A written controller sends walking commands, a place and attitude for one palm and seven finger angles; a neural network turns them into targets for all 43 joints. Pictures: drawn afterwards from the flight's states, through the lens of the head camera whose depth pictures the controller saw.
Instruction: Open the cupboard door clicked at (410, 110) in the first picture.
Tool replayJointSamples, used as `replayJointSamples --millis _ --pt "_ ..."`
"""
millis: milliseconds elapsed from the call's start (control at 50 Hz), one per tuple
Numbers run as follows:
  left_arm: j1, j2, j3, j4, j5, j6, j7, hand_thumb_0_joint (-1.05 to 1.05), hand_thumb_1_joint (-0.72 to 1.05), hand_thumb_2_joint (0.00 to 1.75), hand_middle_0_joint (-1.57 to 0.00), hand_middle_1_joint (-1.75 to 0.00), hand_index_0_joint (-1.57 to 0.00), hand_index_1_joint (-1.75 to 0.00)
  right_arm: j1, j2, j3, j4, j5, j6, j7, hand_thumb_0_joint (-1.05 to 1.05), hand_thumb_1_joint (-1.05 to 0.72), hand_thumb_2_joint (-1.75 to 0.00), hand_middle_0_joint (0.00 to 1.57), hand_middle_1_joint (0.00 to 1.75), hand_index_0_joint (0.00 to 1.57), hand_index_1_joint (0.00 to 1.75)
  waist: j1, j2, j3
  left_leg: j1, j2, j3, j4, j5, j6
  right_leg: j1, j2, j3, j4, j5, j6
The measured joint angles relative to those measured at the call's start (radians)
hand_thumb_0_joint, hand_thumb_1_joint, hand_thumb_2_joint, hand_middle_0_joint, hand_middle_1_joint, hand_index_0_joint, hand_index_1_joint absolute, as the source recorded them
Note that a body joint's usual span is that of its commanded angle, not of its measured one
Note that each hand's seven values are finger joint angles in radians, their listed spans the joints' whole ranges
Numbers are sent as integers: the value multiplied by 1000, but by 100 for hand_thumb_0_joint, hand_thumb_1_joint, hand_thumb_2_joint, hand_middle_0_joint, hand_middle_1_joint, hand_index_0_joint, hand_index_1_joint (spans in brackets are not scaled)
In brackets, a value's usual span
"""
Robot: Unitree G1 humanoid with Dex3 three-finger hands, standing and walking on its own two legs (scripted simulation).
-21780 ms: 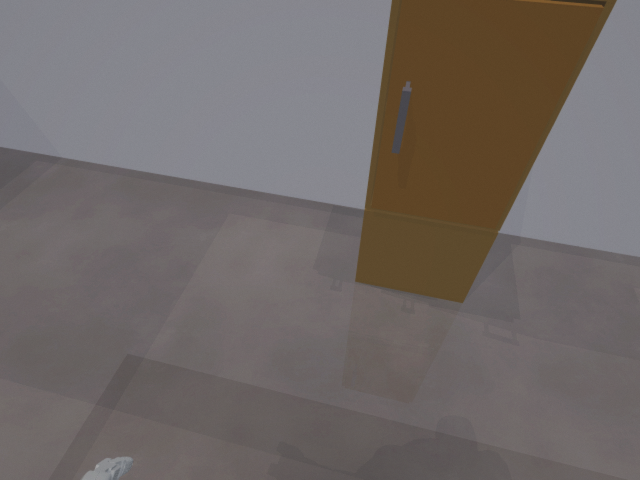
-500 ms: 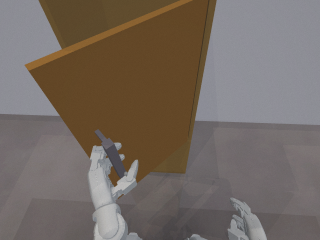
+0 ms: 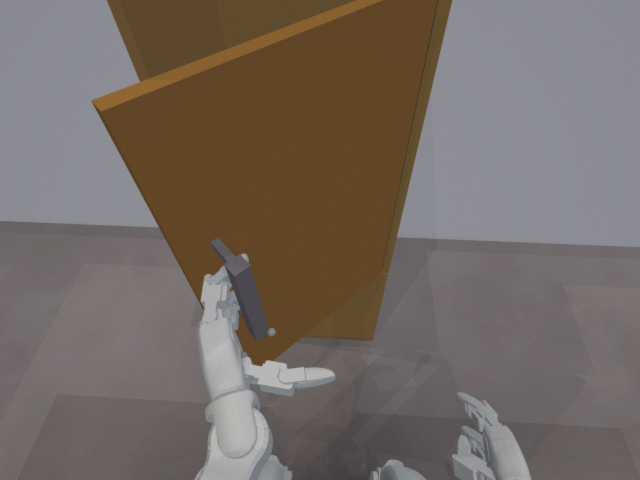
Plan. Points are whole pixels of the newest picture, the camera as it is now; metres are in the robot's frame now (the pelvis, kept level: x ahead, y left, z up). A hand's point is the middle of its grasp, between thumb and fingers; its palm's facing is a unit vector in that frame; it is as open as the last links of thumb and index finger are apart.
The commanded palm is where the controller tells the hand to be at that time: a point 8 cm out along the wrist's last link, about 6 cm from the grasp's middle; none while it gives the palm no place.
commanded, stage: open thumb and fingers to let go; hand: left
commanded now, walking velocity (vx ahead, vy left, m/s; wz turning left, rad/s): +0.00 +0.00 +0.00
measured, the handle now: (240, 292) +0.33 +0.12 +0.05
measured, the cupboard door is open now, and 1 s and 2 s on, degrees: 44 44 44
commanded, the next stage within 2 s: slide the hand sideways off the handle in 0.02 s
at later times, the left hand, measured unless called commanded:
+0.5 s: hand (256, 354) +0.25 +0.09 +0.06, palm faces -0.06 -1.00 +0.07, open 16.4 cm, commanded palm +0.22 +0.14 +0.05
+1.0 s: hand (222, 396) +0.21 +0.12 +0.05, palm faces -0.03 -1.00 -0.01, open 16.3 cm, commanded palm +0.17 +0.18 +0.05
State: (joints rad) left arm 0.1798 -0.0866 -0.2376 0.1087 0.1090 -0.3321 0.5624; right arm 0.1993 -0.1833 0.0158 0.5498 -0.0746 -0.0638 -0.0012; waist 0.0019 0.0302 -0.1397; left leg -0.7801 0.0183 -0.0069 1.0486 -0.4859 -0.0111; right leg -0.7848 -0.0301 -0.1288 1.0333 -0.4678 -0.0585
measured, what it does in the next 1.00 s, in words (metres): stands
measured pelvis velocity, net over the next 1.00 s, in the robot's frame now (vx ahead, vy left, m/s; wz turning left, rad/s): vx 0.02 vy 0.03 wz -0.02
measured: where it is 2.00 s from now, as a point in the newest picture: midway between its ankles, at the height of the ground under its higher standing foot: outside the picture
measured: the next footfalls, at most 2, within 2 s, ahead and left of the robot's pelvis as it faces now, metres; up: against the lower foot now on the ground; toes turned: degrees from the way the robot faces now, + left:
none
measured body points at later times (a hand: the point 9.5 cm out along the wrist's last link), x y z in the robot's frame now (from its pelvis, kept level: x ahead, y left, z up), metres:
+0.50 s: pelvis +0.00 +0.03 +0.00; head +0.05 +0.02 +0.45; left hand +0.25 +0.14 +0.06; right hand +0.17 -0.20 -0.08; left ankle +0.02 +0.13 -0.67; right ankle +0.03 -0.09 -0.67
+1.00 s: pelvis +0.02 +0.03 -0.02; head +0.08 +0.02 +0.42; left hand +0.20 +0.17 +0.05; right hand +0.21 -0.18 -0.09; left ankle +0.02 +0.13 -0.67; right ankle +0.03 -0.09 -0.67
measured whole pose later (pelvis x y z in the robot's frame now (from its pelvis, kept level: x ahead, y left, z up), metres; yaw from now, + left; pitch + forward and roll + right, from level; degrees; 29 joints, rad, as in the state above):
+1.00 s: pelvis +0.02 +0.03 -0.02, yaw -1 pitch +15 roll -2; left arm 0.60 0.11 -0.19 -0.31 -0.03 -0.37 0.01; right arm 0.25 -0.20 0.03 0.36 -0.01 -0.07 0.01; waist 0.03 0.04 -0.14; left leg -0.88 0.01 0.01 1.19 -0.58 0.03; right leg -0.88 -0.04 -0.11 1.15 -0.54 -0.02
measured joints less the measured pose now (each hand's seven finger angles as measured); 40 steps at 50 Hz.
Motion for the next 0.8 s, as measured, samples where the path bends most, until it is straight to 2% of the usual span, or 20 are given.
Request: replayJointSamples --millis 80,140,160,220,260,320,360,400,440,520,580,640,800 --pt "-32 -1 -7 22 3 8 6 -1 -50 30 -24 -58 -25 -58 -10 7 7 2 0 6 0 1 -91 -90 20 30 20 30 3 -2 2 -4 -2 3 3 2 5 -3 -2 3 0 5 4" --pt "-44 -2 -6 32 2 12 7 -1 -50 30 -28 -55 -29 -55 -14 9 9 4 0 11 1 1 -91 -90 20 30 20 30 8 -1 3 -3 -3 4 2 4 8 -1 -3 4 -3 9 8" --pt "-42 3 -3 30 7 12 -11 -1 -50 30 -29 -54 -28 -54 -14 8 13 3 1 10 2 1 -91 -90 20 30 20 30 8 -2 4 -4 -5 5 2 5 10 -2 -4 5 -3 10 9" --pt "-37 73 17 22 -1 -18 -180 -1 -50 30 -26 -48 -21 -48 1 -2 19 -13 11 5 -1 1 -91 -90 20 30 20 30 13 -3 9 -13 -11 3 12 6 15 -9 -11 3 8 8 11" --pt "-43 139 25 15 -29 -32 -308 -1 -50 30 -24 -44 -16 -44 11 -14 19 -23 22 -1 -6 1 -91 -90 20 30 20 30 16 3 17 -18 -13 0 22 3 18 -10 -14 0 14 6 13" --pt "-44 191 31 -6 -124 -24 -470 -1 -50 30 -21 -39 -10 -39 26 -34 17 -35 50 -15 -15 1 -91 -90 20 30 21 30 17 20 31 -13 -14 -2 30 0 24 0 -14 -2 11 8 19" --pt "-30 181 38 -24 -180 -2 -520 -1 -50 30 -18 -36 -9 -36 36 -43 16 -45 66 -25 -20 1 -91 -90 20 30 21 30 14 29 34 -4 -14 2 24 0 29 11 -13 2 0 13 25" --pt "-3 156 42 -47 -203 16 -530 -1 -51 30 -14 -34 -11 -35 48 -47 15 -58 74 -33 -21 1 -91 -90 20 30 20 30 10 29 31 6 -15 10 13 1 34 17 -14 11 -10 17 31" --pt "32 128 38 -74 -200 23 -514 -1 -51 30 -11 -33 -13 -34 60 -46 14 -74 74 -38 -16 1 -91 -90 20 30 20 30 5 21 22 8 -17 19 7 0 38 15 -16 20 -13 17 36" --pt "103 105 13 -140 -140 14 -469 -1 -50 30 -8 -31 -14 -32 72 -40 10 -110 63 -38 3 1 -91 -90 20 30 20 30 -3 2 9 -4 -18 31 21 -15 44 -4 -17 33 6 5 42" --pt "152 111 -2 -191 -103 8 -450 -1 -50 30 -9 -30 -14 -31 72 -33 8 -134 56 -28 17 1 -91 -90 20 30 20 30 -5 -6 5 -18 -16 36 43 -32 46 -20 -16 38 27 -9 44" --pt "198 127 -12 -240 -86 7 -450 -1 -50 30 -10 -30 -13 -30 68 -29 9 -151 54 -17 23 1 -91 -90 20 30 20 30 -3 -5 6 -28 -13 37 62 -47 47 -29 -14 39 42 -21 45" --pt "356 154 -10 -355 -106 0 -475 -1 -50 30 -14 -30 -14 -30 66 -18 17 -182 57 -5 22 1 -91 -90 20 30 20 30 13 9 1 -40 -11 35 80 -68 48 -39 -12 38 56 -39 48"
